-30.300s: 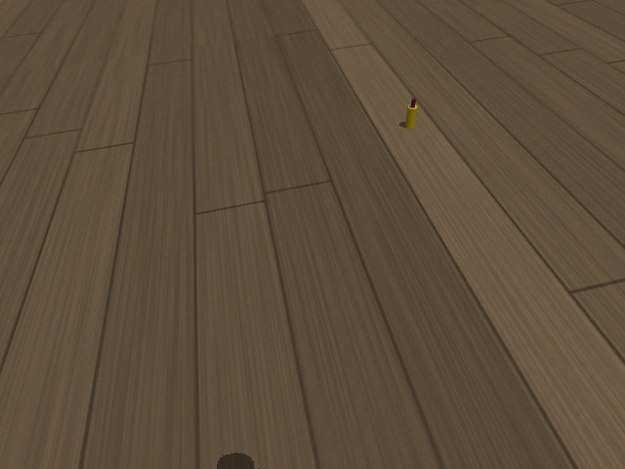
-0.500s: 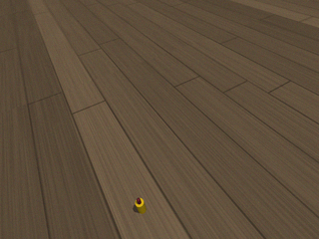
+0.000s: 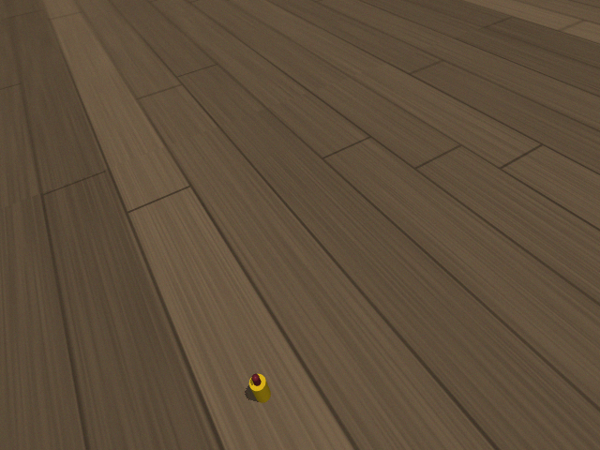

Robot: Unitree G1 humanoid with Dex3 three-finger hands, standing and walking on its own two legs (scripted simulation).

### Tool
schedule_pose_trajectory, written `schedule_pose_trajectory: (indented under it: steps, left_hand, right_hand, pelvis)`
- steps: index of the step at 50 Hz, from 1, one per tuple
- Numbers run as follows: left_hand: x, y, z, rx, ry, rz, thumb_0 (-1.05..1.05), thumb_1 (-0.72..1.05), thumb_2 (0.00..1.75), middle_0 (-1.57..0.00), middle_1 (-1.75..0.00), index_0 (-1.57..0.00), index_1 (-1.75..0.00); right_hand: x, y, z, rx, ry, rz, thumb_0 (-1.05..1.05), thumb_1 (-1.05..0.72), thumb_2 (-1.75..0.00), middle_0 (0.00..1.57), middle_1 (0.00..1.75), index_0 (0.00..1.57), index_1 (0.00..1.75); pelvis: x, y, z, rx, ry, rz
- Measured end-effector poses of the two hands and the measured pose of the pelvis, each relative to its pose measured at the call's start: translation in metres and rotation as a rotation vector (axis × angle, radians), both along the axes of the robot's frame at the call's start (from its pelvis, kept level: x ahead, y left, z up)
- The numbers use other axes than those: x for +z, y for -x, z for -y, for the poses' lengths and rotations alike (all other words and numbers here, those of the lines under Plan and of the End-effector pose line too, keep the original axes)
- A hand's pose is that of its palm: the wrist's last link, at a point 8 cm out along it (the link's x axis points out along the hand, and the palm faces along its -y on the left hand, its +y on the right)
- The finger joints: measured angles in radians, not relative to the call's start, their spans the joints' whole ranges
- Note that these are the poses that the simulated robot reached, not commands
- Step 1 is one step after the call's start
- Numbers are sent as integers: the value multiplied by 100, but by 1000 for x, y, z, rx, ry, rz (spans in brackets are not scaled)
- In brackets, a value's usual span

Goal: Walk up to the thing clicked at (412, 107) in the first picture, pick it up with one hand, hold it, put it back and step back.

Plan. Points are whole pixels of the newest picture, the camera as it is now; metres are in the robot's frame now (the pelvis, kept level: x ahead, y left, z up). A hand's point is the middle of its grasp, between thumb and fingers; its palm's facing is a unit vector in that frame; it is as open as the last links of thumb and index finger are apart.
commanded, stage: stand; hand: left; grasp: from the side
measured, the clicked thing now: (259, 386) +0.42 +0.21 -0.69
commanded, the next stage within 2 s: step back in 0.72 s
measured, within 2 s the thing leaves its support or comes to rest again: neither
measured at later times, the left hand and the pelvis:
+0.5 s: hand out of the picture +0.09 +0.25 -0.15, palm faces -0.02 -0.94 -0.34, open 7.3 cm; pelvis +0.01 +0.00 +0.00, yaw +0 degrees
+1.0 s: hand out of the picture +0.06 +0.27 -0.17, palm faces -0.04 -0.91 -0.41, open 7.3 cm; pelvis -0.03 -0.01 -0.02, yaw -1 degrees
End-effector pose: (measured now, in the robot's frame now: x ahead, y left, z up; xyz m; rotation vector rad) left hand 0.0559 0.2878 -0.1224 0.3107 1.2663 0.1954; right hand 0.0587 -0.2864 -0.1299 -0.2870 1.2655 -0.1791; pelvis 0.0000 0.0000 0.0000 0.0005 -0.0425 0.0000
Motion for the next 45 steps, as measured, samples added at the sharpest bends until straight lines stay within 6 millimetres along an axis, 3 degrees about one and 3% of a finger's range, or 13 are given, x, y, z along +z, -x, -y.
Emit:
schedule_pose_trajectory:
  steps: [18,37,45]
  left_hand:
    - [4,-30,-5,-10,-4,44,0,91,90,-20,-30,-21,-30]
    - [2,-17,-9,2,-1,9,0,91,90,-20,-30,-21,-30]
    - [-3,-13,-22,-6,-51,12,0,91,90,-20,-30,-21,-30]
  right_hand:
    - [6,-19,2,-1,20,27,1,-90,-90,20,30,20,30]
    - [5,-13,1,-10,13,4,1,-90,-90,20,30,20,30]
    - [-1,-9,16,-21,28,9,1,-90,-90,20,30,21,30]
  pelvis:
    - [1,-11,-3,-4,0,-5]
    - [1,-11,-4,-5,-1,-13]
    - [-9,14,1,-9,-10,-24]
